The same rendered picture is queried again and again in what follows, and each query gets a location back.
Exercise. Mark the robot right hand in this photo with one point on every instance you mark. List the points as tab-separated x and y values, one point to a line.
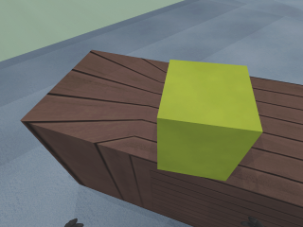
252	223

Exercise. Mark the carton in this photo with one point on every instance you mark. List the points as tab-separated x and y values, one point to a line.
207	119

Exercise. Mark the pedestal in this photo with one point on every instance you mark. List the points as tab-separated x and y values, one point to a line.
100	123

